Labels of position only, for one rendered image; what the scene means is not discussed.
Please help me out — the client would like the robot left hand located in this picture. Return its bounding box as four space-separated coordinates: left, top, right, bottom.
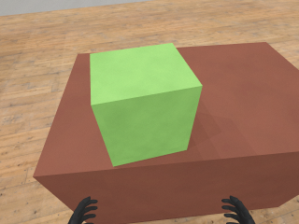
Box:
67 196 98 224

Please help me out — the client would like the carton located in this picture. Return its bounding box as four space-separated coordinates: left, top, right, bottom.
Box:
90 43 203 167

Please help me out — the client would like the pedestal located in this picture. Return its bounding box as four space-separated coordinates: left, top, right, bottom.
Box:
33 42 299 224

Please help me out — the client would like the robot right hand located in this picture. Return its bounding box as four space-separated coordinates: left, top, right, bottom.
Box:
221 195 256 224

